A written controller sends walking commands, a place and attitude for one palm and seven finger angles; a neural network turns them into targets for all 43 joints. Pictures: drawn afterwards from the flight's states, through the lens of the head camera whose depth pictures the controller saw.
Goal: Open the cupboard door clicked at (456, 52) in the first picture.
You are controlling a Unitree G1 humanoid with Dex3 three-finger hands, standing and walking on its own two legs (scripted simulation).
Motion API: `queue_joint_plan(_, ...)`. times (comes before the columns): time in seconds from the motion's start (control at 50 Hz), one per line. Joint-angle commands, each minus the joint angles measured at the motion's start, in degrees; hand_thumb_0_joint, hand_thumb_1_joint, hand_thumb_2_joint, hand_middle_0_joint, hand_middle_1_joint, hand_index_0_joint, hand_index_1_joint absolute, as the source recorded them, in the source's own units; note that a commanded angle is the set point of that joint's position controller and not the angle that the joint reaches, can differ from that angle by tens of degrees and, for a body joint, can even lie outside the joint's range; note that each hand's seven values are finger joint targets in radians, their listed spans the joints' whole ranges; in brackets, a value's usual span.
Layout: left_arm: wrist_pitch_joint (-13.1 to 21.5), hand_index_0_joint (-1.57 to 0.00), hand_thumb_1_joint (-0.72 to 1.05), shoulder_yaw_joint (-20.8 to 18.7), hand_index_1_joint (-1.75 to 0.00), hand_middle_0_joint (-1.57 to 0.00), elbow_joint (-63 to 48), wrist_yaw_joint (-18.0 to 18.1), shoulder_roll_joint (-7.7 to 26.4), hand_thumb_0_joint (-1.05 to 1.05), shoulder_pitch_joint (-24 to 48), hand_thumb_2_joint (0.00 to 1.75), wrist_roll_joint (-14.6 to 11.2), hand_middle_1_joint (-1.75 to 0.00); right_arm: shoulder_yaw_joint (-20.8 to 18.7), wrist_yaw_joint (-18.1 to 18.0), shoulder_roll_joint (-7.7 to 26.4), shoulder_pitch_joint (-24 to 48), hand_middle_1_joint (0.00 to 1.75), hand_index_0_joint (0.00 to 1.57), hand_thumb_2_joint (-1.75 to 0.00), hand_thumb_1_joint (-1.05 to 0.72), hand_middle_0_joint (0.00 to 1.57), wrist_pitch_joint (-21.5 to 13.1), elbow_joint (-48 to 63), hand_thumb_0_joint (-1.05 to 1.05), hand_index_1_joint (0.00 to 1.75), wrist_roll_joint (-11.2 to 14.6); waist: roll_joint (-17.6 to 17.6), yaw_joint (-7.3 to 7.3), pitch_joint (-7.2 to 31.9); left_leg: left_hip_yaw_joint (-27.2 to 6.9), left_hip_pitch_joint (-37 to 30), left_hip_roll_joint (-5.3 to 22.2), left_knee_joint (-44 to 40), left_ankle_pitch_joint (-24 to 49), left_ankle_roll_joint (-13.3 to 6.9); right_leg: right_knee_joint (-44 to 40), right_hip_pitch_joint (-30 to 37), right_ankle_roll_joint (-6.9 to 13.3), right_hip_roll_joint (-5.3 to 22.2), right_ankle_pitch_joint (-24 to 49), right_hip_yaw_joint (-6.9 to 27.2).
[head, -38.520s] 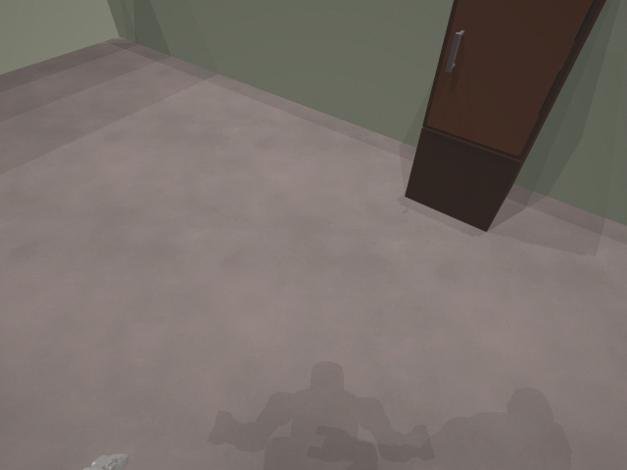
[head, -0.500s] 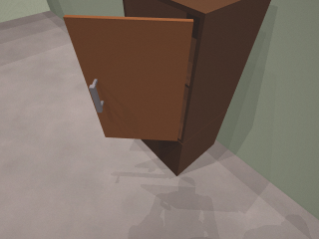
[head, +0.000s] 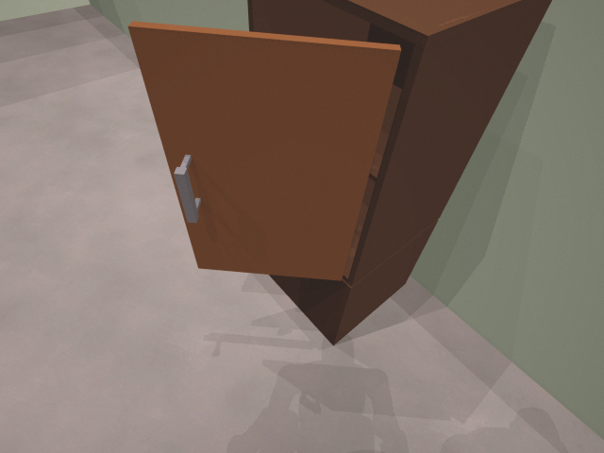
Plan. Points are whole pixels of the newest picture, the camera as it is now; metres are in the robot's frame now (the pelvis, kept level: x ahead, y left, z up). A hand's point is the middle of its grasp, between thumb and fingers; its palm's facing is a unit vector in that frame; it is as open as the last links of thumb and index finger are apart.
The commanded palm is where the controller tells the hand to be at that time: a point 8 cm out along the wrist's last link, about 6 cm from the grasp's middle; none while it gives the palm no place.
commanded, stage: come to a stop and stand still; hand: left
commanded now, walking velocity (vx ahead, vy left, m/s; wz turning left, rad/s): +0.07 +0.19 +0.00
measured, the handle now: (189, 189) +0.55 +0.26 -0.02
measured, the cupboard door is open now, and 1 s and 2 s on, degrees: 46 46 46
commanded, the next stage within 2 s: look again from close up in 1.02 s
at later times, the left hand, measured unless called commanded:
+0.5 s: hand out of the picture +0.07 +0.22 -0.18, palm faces +0.08 -0.97 -0.21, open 7.3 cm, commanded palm none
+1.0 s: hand out of the picture +0.02 +0.21 -0.17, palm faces +0.05 -0.98 -0.19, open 7.4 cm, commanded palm none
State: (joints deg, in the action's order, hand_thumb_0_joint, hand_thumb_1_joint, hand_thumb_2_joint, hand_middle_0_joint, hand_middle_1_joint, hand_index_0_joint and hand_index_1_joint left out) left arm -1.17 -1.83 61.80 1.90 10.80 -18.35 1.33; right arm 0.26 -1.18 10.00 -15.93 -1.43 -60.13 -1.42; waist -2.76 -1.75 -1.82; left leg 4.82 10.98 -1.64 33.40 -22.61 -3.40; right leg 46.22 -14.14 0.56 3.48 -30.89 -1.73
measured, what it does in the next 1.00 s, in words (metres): steps on the spot: right foot, then left foot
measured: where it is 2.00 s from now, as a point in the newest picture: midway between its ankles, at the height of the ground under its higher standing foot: outside the picture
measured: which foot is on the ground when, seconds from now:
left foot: down 0.00-0.22, up 0.24-0.46, down 0.48-1.00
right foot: up 0.00-0.18, down 0.20-1.00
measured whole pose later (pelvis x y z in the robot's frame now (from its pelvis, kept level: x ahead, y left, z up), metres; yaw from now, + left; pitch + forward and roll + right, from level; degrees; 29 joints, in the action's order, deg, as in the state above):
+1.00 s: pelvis +0.03 +0.05 +0.01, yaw +2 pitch -1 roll -1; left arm 0.9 1.0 61.6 2.4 8.6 -17.3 0.8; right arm 0.0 -0.5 10.7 -14.3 0.0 -59.1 -0.9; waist 0.5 -0.1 -1.6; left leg 3.5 14.8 1.5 30.5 -15.2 -0.6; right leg 28.9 -11.8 -1.0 2.4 -16.4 -3.6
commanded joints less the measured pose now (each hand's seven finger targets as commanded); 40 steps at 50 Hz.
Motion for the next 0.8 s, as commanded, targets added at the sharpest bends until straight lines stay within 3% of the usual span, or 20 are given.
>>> queue_joint_plan(0.0, 1.4, -0.2, 0.9, -0.9, -0.3, -0.2, -7.6, 0.1, 3.4, 0.0, 6.6, 0.9, -0.1, -0.3, -1.6, -1.0, 7.8, -8.2, 0.3, 0.2, -0.9, -0.9, 0.2, -0.1, 1.1, 0.0, 0.3, -0.2, 11.0, 3.21, -3.2, -16.4, -8.6, 17.4, -10.9, 50.8, -12.1, 11.9, -17.2, 1.5, 0.7, -5.3, -1.2)
queue_joint_plan(0.08, 0.8, -0.2, 0.9, -0.5, -0.3, -0.2, -6.7, -0.5, 1.3, 0.0, 2.4, 0.9, 0.0, -0.3, -2.0, -0.7, 8.5, -3.2, 0.3, 0.2, -0.9, -0.9, 0.2, 0.0, 3.4, 0.0, 0.3, -0.1, 9.5, 0.07, 0.2, -9.9, -2.3, 13.0, -11.1, 42.2, -9.2, 0.4, -5.9, 1.0, -0.7, 5.9, -4.6)
queue_joint_plan(0.14, 1.9, -0.2, 0.9, -0.6, -0.3, -0.2, -5.7, 0.0, 2.4, 0.0, -2.0, 0.9, 0.1, -0.3, -2.1, -0.8, 8.0, -3.2, 0.3, 0.2, -0.9, -0.9, 0.2, -0.4, 3.2, 0.0, 0.3, 0.8, 3.2, -2.29, 2.7, -8.7, -1.0, 11.4, -5.1, 41.4, -5.2, -16.5, 4.6, 0.4, -0.5, 21.4, -3.8)
queue_joint_plan(0.16, 2.8, -0.2, 0.9, -1.1, -0.3, -0.2, -4.9, 0.3, 5.2, 0.0, -4.8, 0.9, 0.2, -0.3, -2.1, -0.7, 6.5, -3.6, 0.3, 0.2, -0.9, -0.9, 0.2, -0.7, 3.0, 0.0, 0.3, 1.2, -2.1, -3.04, 5.3, -6.5, 1.9, 9.0, 0.3, 34.9, -2.0, -19.7, 11.4, 1.3, 4.2, 33.3, 1.7)
queue_joint_plan(0.18, 3.3, -0.2, 0.9, -1.8, -0.3, -0.2, -4.4, 0.9, 9.1, 0.0, -6.9, 0.9, 0.4, -0.3, -2.0, -0.6, 4.5, -4.8, 0.3, 0.2, -0.9, -0.9, 0.2, -0.7, 3.8, 0.0, 0.3, 1.6, -11.7, -2.48, 7.4, -2.7, 10.6, 2.8, 9.1, 14.8, 1.4, -19.7, 17.5, 7.1, 16.3, 53.3, 16.1)
queue_joint_plan(0.2, 3.2, -0.2, 0.9, -1.9, -0.3, -0.2, -4.1, 0.8, 10.9, 0.0, -8.0, 0.9, -0.2, -0.3, -2.4, -0.7, 4.1, -4.0, 0.3, 0.2, -0.9, -0.9, 0.2, 0.0, 4.4, 0.0, 0.3, 1.4, -11.9, -2.57, 7.1, -3.1, 13.2, 0.2, 18.1, -11.5, 3.0, -21.7, 16.0, 14.2, 24.3, 68.0, 19.6)
queue_joint_plan(0.22, 3.0, -0.2, 0.9, -1.3, -0.3, -0.2, -4.6, 1.0, 9.5, 0.0, -5.8, 0.9, -0.1, -0.3, -2.4, -1.0, 2.9, -2.1, 0.3, 0.2, -0.9, -0.9, 0.2, 0.8, 4.4, 0.0, 0.3, 1.1, -8.0, -1.9, 3.9, -6.4, 14.6, 2.0, 21.6, -13.8, 3.2, -21.3, 12.5, 16.2, 23.3, 69.0, 17.3)
queue_joint_plan(0.24, 2.9, -0.2, 0.9, -1.3, -0.3, -0.2, -5.2, 1.2, 8.4, 0.0, -3.0, 0.9, 0.2, -0.3, -2.3, -0.8, 2.3, -0.9, 0.3, 0.2, -0.9, -0.9, 0.2, 1.5, 4.0, 0.0, 0.3, 1.0, -9.9, -1.18, 2.0, -6.2, 15.6, 2.8, 24.0, -12.3, 3.5, -22.2, 8.9, 15.3, 20.8, 65.3, 14.9)
queue_joint_plan(0.3, 2.4, -0.2, 0.9, -0.9, -0.3, -0.2, -7.5, 1.0, 7.7, 0.0, 2.3, 0.9, 0.3, -0.3, -2.3, 0.1, 0.9, -1.6, 0.3, 0.2, -0.9, -0.9, 0.2, 2.3, 2.9, 0.0, 0.3, 1.1, -6.7, 1.32, 0.7, -3.7, 12.2, 3.1, 19.9, -6.0, 4.4, -23.1, 2.9, 11.2, 14.6, 56.3, 5.2)
queue_joint_plan(0.42, 1.1, -0.2, 0.9, -1.9, -0.3, -0.2, -8.0, 0.4, 8.9, 0.0, 3.9, 0.9, -0.2, -0.3, -2.3, 0.4, 0.4, -4.9, 0.3, 0.2, -0.9, -0.9, 0.2, 1.5, 1.5, 0.0, 0.3, 0.8, -4.0, 2.92, 2.7, 1.2, -2.5, 2.1, -5.4, 11.9, 5.0, -18.1, -3.7, 5.1, 8.5, 32.2, 1.6)
queue_joint_plan(0.44, 0.7, -0.2, 0.9, -1.7, -0.3, -0.2, -8.4, 0.3, 7.2, 0.0, 3.5, 0.9, -0.4, -0.3, -2.6, 0.2, 2.8, -5.7, 0.3, 0.2, -0.9, -0.9, 0.2, 0.9, 1.4, 0.0, 0.3, 0.6, 2.4, 2.85, 3.7, -2.2, -5.3, 5.5, -8.4, 19.0, 4.0, -13.9, -5.1, 2.8, 5.7, 25.6, 0.1)
queue_joint_plan(0.46, 0.2, -0.2, 0.9, -1.2, -0.3, -0.2, -9.0, 0.2, 4.4, 0.0, 1.9, 0.9, -0.6, -0.3, -3.2, 0.0, 6.1, -5.2, 0.3, 0.2, -0.9, -0.9, 0.2, 0.3, 2.5, 0.0, 0.3, 0.3, 12.1, 1.74, 4.1, -13.3, -3.4, 14.4, -11.5, 29.0, -0.2, -10.2, -6.0, -0.3, 1.4, 12.9, -2.9)
queue_joint_plan(0.48, 0.1, -0.2, 0.9, -0.8, -0.3, -0.2, -9.1, 0.3, 3.3, 0.0, 2.7, 0.9, -0.8, -0.3, -3.2, -0.3, 8.4, -3.2, 0.3, 0.2, -0.9, -0.9, 0.2, 0.5, 3.4, 0.0, 0.3, 0.1, 16.3, 1.48, 2.9, -17.7, 1.6, 19.3, -14.3, 34.5, -4.7, -7.0, -4.4, -1.1, -0.3, 2.6, -3.0)
queue_joint_plan(0.5, 0.1, -0.2, 0.9, -0.8, -0.3, -0.2, -9.0, 0.3, 3.5, 0.0, 3.3, 0.9, -0.6, -0.3, -3.0, -0.4, 8.0, -0.5, 0.3, 0.2, -0.9, -0.9, 0.2, 0.6, 4.0, 0.0, 0.3, -0.3, 12.7, 0.98, 1.0, -16.2, 6.1, 19.1, -15.3, 30.2, -5.9, -5.3, -2.4, -0.7, -0.3, 0.7, -1.8)
queue_joint_plan(0.52, -0.2, -0.2, 0.9, -0.7, -0.3, -0.2, -8.1, 0.2, 2.8, 0.0, 3.4, 0.9, -0.5, -0.3, -2.8, -0.7, 7.3, 1.7, 0.3, 0.2, -0.9, -0.9, 0.2, 0.3, 4.2, 0.0, 0.3, -0.2, 16.1, 0.47, 0.2, -15.4, 6.6, 17.1, -16.8, 27.5, -5.4, -5.0, -2.0, -0.5, 0.4, 2.1, -1.5)
queue_joint_plan(0.56, 0.0, -0.2, 0.9, -0.4, -0.3, -0.2, -6.4, -0.3, 2.8, 0.0, 1.5, 0.9, -0.3, -0.3, -2.2, -1.0, 5.9, 3.4, 0.3, 0.2, -0.9, -0.9, 0.2, 0.3, 4.2, 0.0, 0.3, 0.0, 14.3, -0.53, -1.1, -11.9, 6.7, 14.7, -14.8, 27.8, -4.2, -9.3, -0.4, -0.1, 0.3, 7.9, -0.9)
queue_joint_plan(0.6, 0.8, -0.2, 0.9, -0.2, -0.3, -0.2, -4.6, -0.4, 3.4, 0.0, -1.1, 0.9, -0.4, -0.3, -2.0, -1.0, 6.1, 3.5, 0.3, 0.2, -0.9, -0.9, 0.2, 0.3, 4.2, 0.0, 0.3, 0.4, 9.8, -0.99, 2.0, -8.9, 3.5, 11.3, -11.0, 26.4, -1.8, -18.8, 2.8, -0.4, 0.6, 17.3, 0.4)
queue_joint_plan(0.64, 1.7, -0.2, 0.9, -0.1, -0.3, -0.2, -3.9, -0.3, 5.3, 0.0, -0.7, 0.9, -0.4, -0.3, -2.0, -0.8, 4.7, 2.2, 0.3, 0.2, -0.9, -0.9, 0.2, 0.1, 3.8, 0.0, 0.3, 0.8, 4.1, 0.62, 3.8, -6.0, 1.3, 8.1, -8.8, 21.1, 1.1, -22.4, 3.6, 0.8, 4.0, 26.6, 4.4)
queue_joint_plan(0.72, 1.7, -0.2, 0.9, 0.4, -0.3, -0.2, -3.4, -0.2, 4.9, 0.0, 1.1, 0.9, -0.4, -0.3, -1.7, -0.5, 4.7, 1.0, 0.3, 0.2, -0.9, -0.9, 0.2, 0.4, 2.0, 0.0, 0.3, 0.9, -0.7, 1.59, 1.5, -5.6, -0.2, 7.8, -11.0, 17.5, 2.0, -23.4, 1.6, 0.3, 3.8, 25.2, 3.1)
queue_joint_plan(0.78, 1.6, -0.2, 0.9, 0.7, -0.3, -0.2, -2.7, -0.1, 4.4, 0.0, 0.4, 0.9, -0.3, -0.3, -1.3, -0.4, 4.5, 1.1, 0.3, 0.2, -0.9, -0.9, 0.2, 0.4, 1.0, 0.0, 0.3, 0.8, 0.4, 1.41, -1.0, -5.8, 0.4, 7.7, -12.6, 15.8, 1.9, -24.7, 0.6, 0.2, 3.4, 21.4, 2.8)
